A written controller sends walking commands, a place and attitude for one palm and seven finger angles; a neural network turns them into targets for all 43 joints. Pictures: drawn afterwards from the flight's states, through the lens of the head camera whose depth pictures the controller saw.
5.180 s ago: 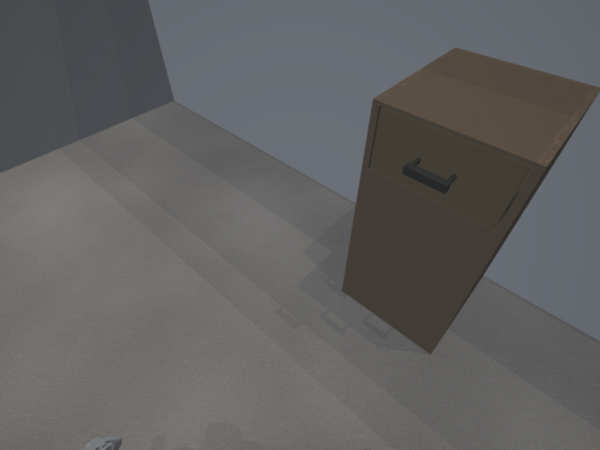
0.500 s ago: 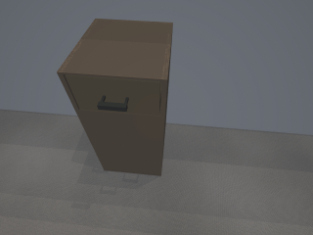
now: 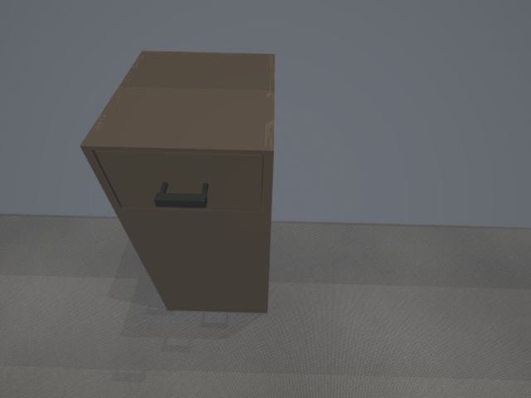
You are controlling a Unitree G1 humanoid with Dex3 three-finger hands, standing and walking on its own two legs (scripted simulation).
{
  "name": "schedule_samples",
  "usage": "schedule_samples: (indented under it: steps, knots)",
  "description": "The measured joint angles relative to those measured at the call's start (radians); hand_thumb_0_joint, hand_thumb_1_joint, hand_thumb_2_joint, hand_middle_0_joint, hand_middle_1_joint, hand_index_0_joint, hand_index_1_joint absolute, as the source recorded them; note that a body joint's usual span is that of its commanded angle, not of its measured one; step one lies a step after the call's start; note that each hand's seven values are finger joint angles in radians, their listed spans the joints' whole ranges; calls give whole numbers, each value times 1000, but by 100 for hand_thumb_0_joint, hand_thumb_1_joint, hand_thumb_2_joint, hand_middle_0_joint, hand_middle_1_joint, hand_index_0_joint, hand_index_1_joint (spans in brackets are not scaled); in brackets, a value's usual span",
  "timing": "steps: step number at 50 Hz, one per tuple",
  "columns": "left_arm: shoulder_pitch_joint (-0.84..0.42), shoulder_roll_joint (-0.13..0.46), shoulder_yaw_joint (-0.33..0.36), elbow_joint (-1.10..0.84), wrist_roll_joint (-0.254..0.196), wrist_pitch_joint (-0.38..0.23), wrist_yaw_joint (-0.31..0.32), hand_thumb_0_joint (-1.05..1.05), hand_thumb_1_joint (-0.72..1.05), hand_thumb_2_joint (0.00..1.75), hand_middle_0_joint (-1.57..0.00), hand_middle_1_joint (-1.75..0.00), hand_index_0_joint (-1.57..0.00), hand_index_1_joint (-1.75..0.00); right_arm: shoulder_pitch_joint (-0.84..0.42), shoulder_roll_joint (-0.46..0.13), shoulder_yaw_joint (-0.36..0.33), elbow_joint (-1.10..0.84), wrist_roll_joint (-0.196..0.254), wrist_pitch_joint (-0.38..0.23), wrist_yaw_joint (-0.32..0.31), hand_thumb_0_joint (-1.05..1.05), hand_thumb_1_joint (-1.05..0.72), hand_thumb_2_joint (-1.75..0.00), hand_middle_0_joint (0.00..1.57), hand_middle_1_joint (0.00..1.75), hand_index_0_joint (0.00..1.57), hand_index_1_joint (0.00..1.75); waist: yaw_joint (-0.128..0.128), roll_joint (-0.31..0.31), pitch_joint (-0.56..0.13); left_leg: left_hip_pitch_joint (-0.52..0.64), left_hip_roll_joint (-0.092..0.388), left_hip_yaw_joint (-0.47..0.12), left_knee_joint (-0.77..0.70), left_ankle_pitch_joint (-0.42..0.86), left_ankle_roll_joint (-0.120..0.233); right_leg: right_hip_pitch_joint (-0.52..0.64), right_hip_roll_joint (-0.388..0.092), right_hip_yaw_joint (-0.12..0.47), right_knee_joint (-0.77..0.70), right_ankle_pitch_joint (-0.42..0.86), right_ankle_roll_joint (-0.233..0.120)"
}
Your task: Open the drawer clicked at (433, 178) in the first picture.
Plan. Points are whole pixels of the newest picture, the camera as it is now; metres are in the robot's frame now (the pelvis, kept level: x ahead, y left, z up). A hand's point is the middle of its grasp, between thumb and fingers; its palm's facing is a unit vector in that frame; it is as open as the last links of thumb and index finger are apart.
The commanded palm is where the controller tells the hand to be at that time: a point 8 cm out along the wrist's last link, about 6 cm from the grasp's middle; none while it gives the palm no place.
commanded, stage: come to a stop and stand still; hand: left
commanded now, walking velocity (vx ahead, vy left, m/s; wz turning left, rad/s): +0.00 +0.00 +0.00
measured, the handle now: (183, 193) +0.53 +0.22 -0.05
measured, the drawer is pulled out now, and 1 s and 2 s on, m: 0.00 0.00 0.00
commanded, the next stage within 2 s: look again from close up in 0.10 s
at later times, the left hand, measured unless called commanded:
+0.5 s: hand out of the picture -0.03 +0.18 -0.19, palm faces +0.03 -0.98 -0.17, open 7.3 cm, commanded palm none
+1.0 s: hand out of the picture -0.10 +0.17 -0.18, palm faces +0.07 -0.98 -0.16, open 7.4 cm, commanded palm none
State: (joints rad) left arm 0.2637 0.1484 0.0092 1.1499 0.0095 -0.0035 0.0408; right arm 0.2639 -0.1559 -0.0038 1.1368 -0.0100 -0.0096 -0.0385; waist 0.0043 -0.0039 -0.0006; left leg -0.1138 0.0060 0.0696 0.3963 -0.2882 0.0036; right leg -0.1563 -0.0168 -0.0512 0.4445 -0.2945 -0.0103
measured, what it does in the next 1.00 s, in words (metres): stands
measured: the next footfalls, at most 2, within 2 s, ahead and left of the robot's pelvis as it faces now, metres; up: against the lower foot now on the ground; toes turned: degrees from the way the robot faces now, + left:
left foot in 1.92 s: +0.03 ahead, +0.07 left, +0.00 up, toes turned +0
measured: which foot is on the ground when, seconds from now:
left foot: down 0.00-1.00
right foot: down 0.00-1.00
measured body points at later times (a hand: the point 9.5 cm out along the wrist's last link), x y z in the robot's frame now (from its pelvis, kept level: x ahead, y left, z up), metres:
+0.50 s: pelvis -0.03 +0.01 -0.01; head -0.04 +0.02 +0.44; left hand -0.03 +0.23 -0.17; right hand -0.03 -0.21 -0.16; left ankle -0.05 +0.11 -0.74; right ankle -0.04 -0.11 -0.74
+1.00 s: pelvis -0.04 +0.01 -0.01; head -0.04 +0.01 +0.44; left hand -0.10 +0.22 -0.17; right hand -0.07 -0.21 -0.17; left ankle -0.05 +0.11 -0.74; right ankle -0.04 -0.11 -0.74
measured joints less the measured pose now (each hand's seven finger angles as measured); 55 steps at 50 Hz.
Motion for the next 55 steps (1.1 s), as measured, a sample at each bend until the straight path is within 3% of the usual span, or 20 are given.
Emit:
schedule_samples:
  steps: [10,14,17,28,39,48,53,55]
  knots:
    - [-10,1,-2,6,-5,7,0,1,93,90,-20,-30,-20,-30,48,29,12,34,-1,2,-5,0,-91,-90,20,30,20,30,-7,4,17,20,12,-2,-14,8,-7,28,13,-3,-32,17,-7]
    - [1,-10,-16,-19,1,-33,16,1,92,90,-20,-30,-20,-30,34,19,13,-24,3,3,15,0,-91,-90,20,30,20,30,-20,29,47,-61,33,-14,92,-32,-4,-21,30,-9,3,21,-7]
    - [11,-5,-19,-26,-3,-28,13,1,92,90,-20,-30,-20,-30,35,21,12,-49,-1,-6,13,1,-91,-90,20,30,20,30,-29,13,46,-77,21,-18,118,-34,1,-40,17,-13,43,6,-4]
    - [43,0,-21,-55,2,1,-1,1,91,90,-20,-30,-20,-30,51,10,17,-62,-4,-2,12,1,-92,-90,20,30,20,30,-5,-10,-1,-70,-4,-9,140,-24,27,-36,-9,-3,72,13,17]
    - [92,-5,-18,-62,9,9,-9,0,91,90,-19,-30,-20,-30,79,21,20,-62,-4,0,21,0,-91,-90,20,30,20,30,3,-16,5,-90,-25,-5,88,31,39,-66,-28,0,44,56,25]
    - [159,-16,-2,-48,22,11,-24,0,91,90,-19,-30,-20,-30,115,20,4,-46,-12,14,26,0,-90,-90,20,30,20,30,3,-3,-17,-100,-15,-7,115,-10,38,-89,-15,4,104,-38,-7]
    - [180,-26,7,-47,17,-8,-28,0,91,90,-19,-30,-20,-30,124,16,-4,-45,-11,4,24,0,-90,-90,20,30,20,30,7,4,-15,-113,0,-19,168,-50,27,-89,1,-3,125,-21,-10]
    - [185,-33,11,-46,14,-18,-26,0,91,90,-19,-30,-20,-30,125,15,-5,-45,-11,-1,25,0,-90,-90,20,30,20,30,9,10,-18,-132,8,-30,214,-86,39,-84,11,-15,131,-46,-13]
